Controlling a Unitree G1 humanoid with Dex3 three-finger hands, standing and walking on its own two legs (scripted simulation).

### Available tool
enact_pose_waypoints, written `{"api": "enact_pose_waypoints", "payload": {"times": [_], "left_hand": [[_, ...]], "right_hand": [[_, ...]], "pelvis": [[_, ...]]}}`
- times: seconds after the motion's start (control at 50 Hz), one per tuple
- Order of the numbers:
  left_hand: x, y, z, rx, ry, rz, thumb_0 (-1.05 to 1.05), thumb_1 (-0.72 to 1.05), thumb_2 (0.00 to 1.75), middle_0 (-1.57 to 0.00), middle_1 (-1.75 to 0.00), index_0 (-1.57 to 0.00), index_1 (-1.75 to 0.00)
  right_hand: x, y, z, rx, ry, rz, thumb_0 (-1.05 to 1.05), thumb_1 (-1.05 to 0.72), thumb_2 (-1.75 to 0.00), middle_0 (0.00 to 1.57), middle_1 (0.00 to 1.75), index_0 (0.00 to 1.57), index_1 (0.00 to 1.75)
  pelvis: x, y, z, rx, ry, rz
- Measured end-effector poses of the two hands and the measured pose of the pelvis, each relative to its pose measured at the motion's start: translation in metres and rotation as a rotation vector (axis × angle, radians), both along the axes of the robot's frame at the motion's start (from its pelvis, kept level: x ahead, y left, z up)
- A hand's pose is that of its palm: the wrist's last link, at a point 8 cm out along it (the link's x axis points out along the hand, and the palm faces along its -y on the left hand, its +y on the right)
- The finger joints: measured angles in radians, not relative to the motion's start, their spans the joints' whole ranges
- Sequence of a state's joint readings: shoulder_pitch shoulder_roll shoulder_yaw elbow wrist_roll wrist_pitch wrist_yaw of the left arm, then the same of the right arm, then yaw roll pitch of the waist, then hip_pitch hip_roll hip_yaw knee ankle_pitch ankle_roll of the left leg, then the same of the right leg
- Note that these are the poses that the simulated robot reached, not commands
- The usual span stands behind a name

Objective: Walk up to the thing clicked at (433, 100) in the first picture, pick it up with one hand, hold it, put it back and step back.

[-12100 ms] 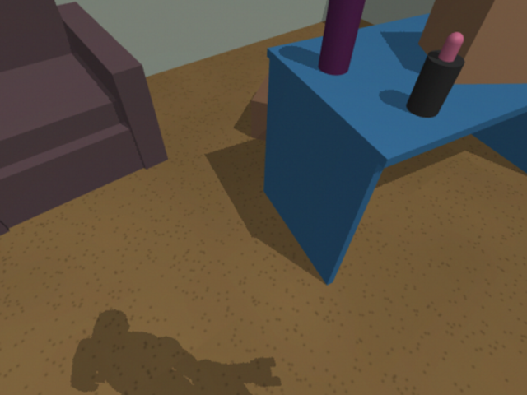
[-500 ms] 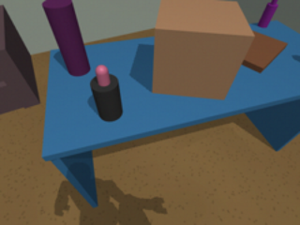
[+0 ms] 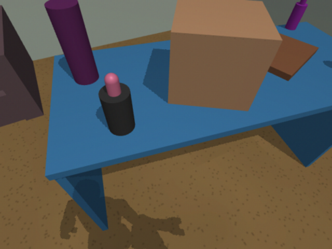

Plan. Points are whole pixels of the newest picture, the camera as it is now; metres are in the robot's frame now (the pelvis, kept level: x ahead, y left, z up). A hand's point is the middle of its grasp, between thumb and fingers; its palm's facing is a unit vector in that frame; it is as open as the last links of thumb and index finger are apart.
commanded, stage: stand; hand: left
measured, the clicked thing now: (116, 103) +0.49 +0.14 +0.06
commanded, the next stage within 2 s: rise first in 0.28 s
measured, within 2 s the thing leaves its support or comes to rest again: neither
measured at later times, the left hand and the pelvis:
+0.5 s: hand out of the picture +0.12 +0.24 -0.15, palm faces +0.07 -0.95 -0.32, open 8.3 cm; pelvis -0.01 +0.00 -0.01, yaw +0 degrees
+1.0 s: hand (60, 219) +0.20 +0.25 -0.03, palm faces +0.21 -0.92 -0.32, open 17.1 cm; pelvis +0.01 +0.01 -0.01, yaw -1 degrees
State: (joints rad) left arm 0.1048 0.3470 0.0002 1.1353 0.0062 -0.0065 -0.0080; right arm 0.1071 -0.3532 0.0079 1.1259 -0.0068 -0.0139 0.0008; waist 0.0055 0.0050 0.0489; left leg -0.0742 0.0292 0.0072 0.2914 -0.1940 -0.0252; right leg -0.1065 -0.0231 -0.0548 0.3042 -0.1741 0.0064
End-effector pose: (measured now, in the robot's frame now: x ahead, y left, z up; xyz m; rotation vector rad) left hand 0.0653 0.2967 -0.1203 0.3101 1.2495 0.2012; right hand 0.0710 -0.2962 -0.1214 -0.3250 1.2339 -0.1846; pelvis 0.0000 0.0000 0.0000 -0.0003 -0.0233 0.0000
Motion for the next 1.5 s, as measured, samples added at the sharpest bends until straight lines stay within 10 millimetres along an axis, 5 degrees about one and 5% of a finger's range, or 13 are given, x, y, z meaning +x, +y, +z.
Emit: {"api": "enact_pose_waypoints", "payload": {"times": [0.4,0.56,0.64,0.74,0.96,1.5], "left_hand": [[0.004,0.000,0.000,0.003,-0.005,-0.006,0.00,0.90,0.90,-0.20,-0.30,-0.20,-0.30],[0.065,-0.012,0.011,-0.008,-0.294,0.039,0.01,0.66,0.66,-0.12,-0.15,-0.10,-0.16],[0.085,-0.011,0.028,0.004,-0.408,0.041,0.00,0.43,0.45,-0.09,-0.10,-0.08,-0.10],[0.084,-0.004,0.049,0.033,-0.490,0.039,0.00,0.14,0.26,-0.07,-0.07,-0.07,-0.06],[0.099,-0.007,0.104,0.064,-0.737,-0.024,-0.01,-0.39,0.06,-0.05,-0.04,-0.05,-0.04],[0.084,-0.019,0.198,0.140,-1.061,-0.177,-0.02,-0.55,0.02,-0.04,-0.01,-0.02,-0.02]], "right_hand": [[0.000,0.000,0.000,-0.001,0.002,-0.004,0.00,-0.90,-0.89,0.20,0.29,0.20,0.30],[0.057,0.014,0.008,0.019,-0.292,-0.083,0.01,-0.66,-0.65,0.11,0.15,0.11,0.16],[0.071,0.017,0.016,0.023,-0.366,-0.103,0.01,-0.42,-0.45,0.08,0.10,0.08,0.10],[0.068,0.024,0.023,0.029,-0.391,-0.098,0.00,-0.13,-0.26,0.06,0.07,0.06,0.07],[0.087,0.052,0.044,0.057,-0.532,-0.036,0.00,0.35,-0.07,0.05,0.05,0.05,0.05],[0.075,0.039,0.029,0.075,-0.495,-0.074,-0.01,0.54,-0.02,0.05,0.05,0.05,0.05]], "pelvis": [[0.003,0.000,0.000,0.000,0.002,0.000],[-0.015,0.002,-0.008,0.000,0.060,-0.012],[-0.012,0.004,-0.008,-0.001,0.078,-0.013],[-0.002,0.006,-0.006,-0.001,0.069,-0.014],[0.007,0.013,-0.006,-0.006,0.023,-0.016],[-0.001,0.010,-0.005,-0.003,-0.025,-0.005]]}}
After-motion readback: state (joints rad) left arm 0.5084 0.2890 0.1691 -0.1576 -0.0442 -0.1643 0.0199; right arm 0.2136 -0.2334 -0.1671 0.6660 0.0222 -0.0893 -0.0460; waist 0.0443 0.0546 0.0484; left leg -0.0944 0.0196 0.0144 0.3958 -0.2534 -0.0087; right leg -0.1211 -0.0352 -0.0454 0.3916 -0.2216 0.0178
